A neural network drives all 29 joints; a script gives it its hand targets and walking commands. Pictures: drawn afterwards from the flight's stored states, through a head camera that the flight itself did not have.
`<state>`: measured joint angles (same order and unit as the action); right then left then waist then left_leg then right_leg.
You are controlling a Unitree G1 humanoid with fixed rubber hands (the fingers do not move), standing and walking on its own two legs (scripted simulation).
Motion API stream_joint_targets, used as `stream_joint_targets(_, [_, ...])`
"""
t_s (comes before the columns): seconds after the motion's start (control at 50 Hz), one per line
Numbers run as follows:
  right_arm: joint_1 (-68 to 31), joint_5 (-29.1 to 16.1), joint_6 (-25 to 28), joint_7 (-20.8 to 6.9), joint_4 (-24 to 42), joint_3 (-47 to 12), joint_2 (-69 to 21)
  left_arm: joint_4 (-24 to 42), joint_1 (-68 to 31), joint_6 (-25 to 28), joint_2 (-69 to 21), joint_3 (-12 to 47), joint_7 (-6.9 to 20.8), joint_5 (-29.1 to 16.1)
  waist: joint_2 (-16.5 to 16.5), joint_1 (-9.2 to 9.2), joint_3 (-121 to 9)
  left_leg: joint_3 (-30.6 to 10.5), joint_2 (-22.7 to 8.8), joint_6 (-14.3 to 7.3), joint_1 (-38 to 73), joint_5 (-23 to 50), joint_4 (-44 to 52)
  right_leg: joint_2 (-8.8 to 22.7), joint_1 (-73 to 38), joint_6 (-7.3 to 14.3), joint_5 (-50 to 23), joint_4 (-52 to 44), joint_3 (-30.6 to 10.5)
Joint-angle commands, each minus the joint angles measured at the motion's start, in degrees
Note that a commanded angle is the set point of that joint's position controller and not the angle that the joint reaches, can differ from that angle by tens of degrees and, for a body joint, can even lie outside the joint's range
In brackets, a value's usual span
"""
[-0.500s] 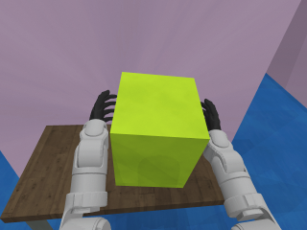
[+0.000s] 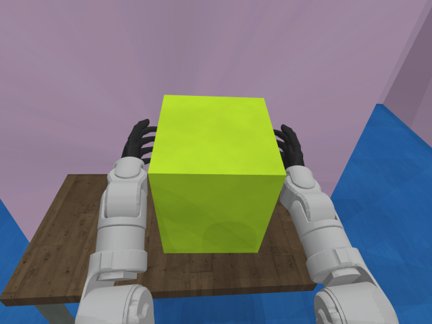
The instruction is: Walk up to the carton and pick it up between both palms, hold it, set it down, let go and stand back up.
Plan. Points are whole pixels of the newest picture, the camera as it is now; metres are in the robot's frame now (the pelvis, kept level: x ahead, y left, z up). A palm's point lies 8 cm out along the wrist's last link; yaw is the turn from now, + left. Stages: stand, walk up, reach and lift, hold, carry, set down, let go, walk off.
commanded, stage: hold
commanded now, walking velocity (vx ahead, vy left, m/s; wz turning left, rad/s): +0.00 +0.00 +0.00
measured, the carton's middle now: (212, 177) +0.39 +0.00 +0.12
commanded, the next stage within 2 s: none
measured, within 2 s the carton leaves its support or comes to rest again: neither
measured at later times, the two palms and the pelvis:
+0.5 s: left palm (120, 170) +0.34 +0.17 +0.17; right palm (282, 168) +0.34 -0.12 +0.18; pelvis -0.02 +0.02 +0.00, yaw -1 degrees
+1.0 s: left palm (113, 166) +0.35 +0.18 +0.18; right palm (276, 168) +0.35 -0.11 +0.17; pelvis +0.01 +0.01 +0.00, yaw +0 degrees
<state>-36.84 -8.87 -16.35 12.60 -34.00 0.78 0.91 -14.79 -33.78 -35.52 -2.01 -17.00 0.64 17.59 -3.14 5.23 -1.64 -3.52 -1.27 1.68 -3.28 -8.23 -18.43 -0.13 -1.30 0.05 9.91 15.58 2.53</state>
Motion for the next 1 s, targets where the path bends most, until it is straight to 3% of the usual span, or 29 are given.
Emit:
stream_joint_targets(0.0, [-41.5, -8.7, 2.8, -2.1, 27.3, -26.7, -35.1, 16.0, -33.7, 2.1, -28.9, 25.9, 10.5, -7.5, 1.5, -0.48, -21.9, 4.1, 5.8, -1.8, 10.2, 19.1, -2.3, -0.7, -10.0, -5.9, -34.8, 0.9, 0.5])
stream_joint_targets(0.06, [-38.3, -10.0, 1.3, -1.9, 29.1, -27.8, -33.5, 18.4, -30.0, 0.0, -27.8, 25.3, 11.0, -6.6, 1.0, -1.39, -18.9, 4.5, 5.3, -1.4, 12.4, 21.6, -2.0, -2.0, -8.3, -5.3, -29.2, -0.3, 1.4])
stream_joint_targets(0.16, [-37.8, -8.5, 0.6, -3.7, 28.7, -25.2, -30.6, 20.8, -30.7, -1.9, -29.8, 29.5, 10.8, -7.8, 2.8, -0.87, -14.2, 4.9, 3.7, 0.3, 12.9, 18.8, -0.7, -4.2, -2.4, -3.0, -11.9, -2.0, 3.3])
stream_joint_targets(0.22, [-40.4, -7.3, 0.9, -5.1, 27.8, -22.9, -28.9, 19.7, -33.0, -2.1, -32.2, 31.5, 9.8, -8.8, 4.8, -0.15, -12.2, 4.7, 2.5, 1.5, 11.6, 14.4, 0.7, -4.5, 0.8, -1.2, -4.0, -2.5, 3.3])
stream_joint_targets(0.26, [-41.7, -5.8, 1.7, -6.3, 25.6, -19.8, -27.5, 19.6, -36.2, -1.7, -34.9, 34.7, 8.8, -10.1, 8.4, 1.64, -12.5, 4.2, 1.1, 3.1, 10.4, 9.7, 1.8, -4.5, 2.7, -0.3, 0.5, -1.9, 3.6])
stream_joint_targets(0.34, [-44.2, -2.2, 2.7, -8.4, 20.4, -14.4, -26.4, 14.8, -39.1, -1.4, -36.6, 35.4, 7.3, -10.0, 10.9, 2.52, -11.5, 3.2, -0.2, 2.8, 6.3, -2.2, 4.8, -4.0, 4.2, 0.1, 5.4, -1.1, 4.1])
stream_joint_targets(0.44, [-46.6, -0.5, 3.8, -9.3, 19.3, -13.3, -27.9, 13.3, -41.1, 0.2, -35.7, 34.7, 6.0, -10.2, 9.4, 1.97, -19.6, 4.5, 1.2, 1.0, 7.8, -2.1, 3.6, -2.4, 3.1, -0.8, 1.9, -1.2, 3.1])
stream_joint_targets(0.6, [-47.3, -4.5, 2.4, -7.0, 21.0, -20.9, -33.4, 11.5, -37.8, 0.6, -29.5, 25.5, 7.7, -7.0, 1.8, -3.01, -21.4, 5.8, 4.4, -3.0, 8.3, 9.3, 0.7, -1.7, -3.4, -3.6, -9.8, -1.3, 1.8])
stream_joint_targets(0.68, [-45.8, -7.1, 1.5, -5.0, 24.1, -25.0, -34.7, 12.7, -35.2, 0.2, -27.7, 22.7, 9.2, -6.3, -2.0, -3.40, -20.9, 5.8, 5.2, -3.5, 9.0, 13.4, 0.1, -1.4, -6.9, -4.6, -20.2, -1.0, 1.3])
stream_joint_targets(0.74, [-43.8, -7.9, 0.8, -3.6, 25.0, -26.0, -34.3, 12.5, -33.2, -0.6, -26.1, 20.9, 10.6, -5.5, -3.4, -3.32, -16.6, 5.5, 5.3, -3.5, 9.7, 13.0, 0.4, -1.1, -6.3, -5.4, -23.2, -1.5, 1.2])
stream_joint_targets(0.84, [-39.2, -7.9, 0.3, -2.6, 25.2, -24.8, -32.5, 15.2, -29.6, -2.2, -26.3, 21.9, 12.7, -4.8, -1.7, -1.61, -13.1, 5.7, 5.0, -2.2, 11.8, 16.2, 0.1, -1.8, -5.4, -4.9, -23.3, -1.9, 2.0])
stream_joint_targets(0.92, [-38.9, -7.5, 1.1, -2.2, 28.8, -23.7, -31.3, 18.4, -30.0, -2.4, -28.7, 27.4, 13.0, -7.5, 2.2, 0.99, -13.7, 5.5, 4.4, -0.1, 13.5, 19.2, -1.2, -2.8, -4.2, -4.0, -20.7, -1.7, 2.9])
stream_joint_targets(0.98, [-37.6, -7.4, 1.9, -2.6, 31.2, -23.3, -30.8, 25.3, -32.6, -1.6, -31.1, 33.4, 11.8, -10.1, 7.0, 2.79, -18.2, 4.9, 3.8, 1.9, 15.8, 22.5, -2.7, -3.3, -3.0, -3.2, -18.2, -1.2, 3.3])
